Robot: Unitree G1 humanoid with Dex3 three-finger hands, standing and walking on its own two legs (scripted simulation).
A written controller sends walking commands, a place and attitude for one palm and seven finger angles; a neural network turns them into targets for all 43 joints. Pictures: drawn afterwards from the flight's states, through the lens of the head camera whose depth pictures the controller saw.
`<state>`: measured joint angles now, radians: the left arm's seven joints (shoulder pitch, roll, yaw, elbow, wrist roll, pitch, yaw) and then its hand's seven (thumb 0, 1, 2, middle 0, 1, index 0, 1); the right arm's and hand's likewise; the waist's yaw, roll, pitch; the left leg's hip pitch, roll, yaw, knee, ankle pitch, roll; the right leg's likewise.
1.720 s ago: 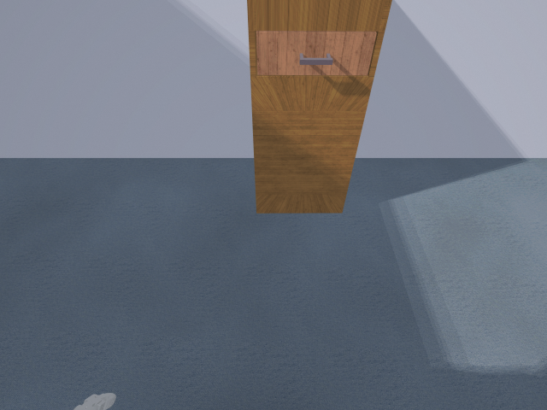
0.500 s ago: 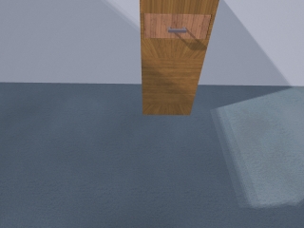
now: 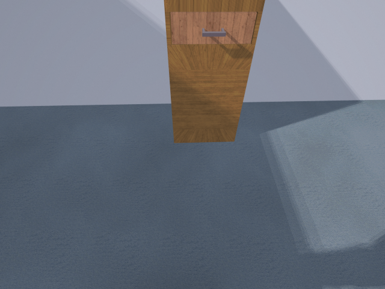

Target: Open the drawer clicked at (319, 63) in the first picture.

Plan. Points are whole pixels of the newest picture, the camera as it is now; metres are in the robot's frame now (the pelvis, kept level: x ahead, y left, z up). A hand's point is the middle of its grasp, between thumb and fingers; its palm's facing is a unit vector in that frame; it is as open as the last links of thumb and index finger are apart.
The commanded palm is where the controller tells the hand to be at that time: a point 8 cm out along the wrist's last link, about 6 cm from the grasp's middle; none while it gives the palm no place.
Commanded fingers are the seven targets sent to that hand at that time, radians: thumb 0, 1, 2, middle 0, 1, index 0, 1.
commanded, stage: walk to a spot facing it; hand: left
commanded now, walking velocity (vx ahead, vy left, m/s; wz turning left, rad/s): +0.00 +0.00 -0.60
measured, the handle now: (213, 32) +1.16 +0.00 +0.02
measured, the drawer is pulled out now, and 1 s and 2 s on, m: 0.00 0.00 0.00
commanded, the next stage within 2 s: none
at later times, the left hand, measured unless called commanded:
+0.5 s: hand out of the picture +0.04 +0.15 -0.15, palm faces -0.17 -0.95 -0.25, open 7.4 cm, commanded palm none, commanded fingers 0.00 0.90 0.90 -0.20 -0.30 -0.20 -0.30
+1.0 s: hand (130, 251) +0.24 +0.19 -0.18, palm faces -0.44 -0.88 -0.19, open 7.4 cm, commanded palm none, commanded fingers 0.00 0.90 0.90 -0.20 -0.30 -0.20 -0.30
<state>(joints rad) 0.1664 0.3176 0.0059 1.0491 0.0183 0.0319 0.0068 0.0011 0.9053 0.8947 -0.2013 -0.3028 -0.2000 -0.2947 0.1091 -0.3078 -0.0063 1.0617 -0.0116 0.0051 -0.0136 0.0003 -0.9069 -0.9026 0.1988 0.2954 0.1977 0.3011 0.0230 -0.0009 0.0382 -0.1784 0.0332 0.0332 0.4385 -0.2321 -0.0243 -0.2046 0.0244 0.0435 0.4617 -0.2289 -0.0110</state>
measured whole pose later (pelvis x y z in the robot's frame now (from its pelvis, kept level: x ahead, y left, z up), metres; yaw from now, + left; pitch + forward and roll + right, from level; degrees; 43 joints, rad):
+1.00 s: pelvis +0.14 +0.01 +0.00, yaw -33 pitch +0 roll -2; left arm 0.36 0.26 0.10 0.99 0.04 0.01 -0.03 0.01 0.91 0.89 -0.20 -0.30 -0.20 -0.29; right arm 0.21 -0.16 -0.02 0.89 -0.02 -0.06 0.00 0.00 -0.91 -0.90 0.20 0.30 0.20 0.30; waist 0.04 -0.05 -0.02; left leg -0.22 0.03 0.10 0.51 -0.30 0.03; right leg -0.43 0.06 0.06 1.06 -0.38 -0.01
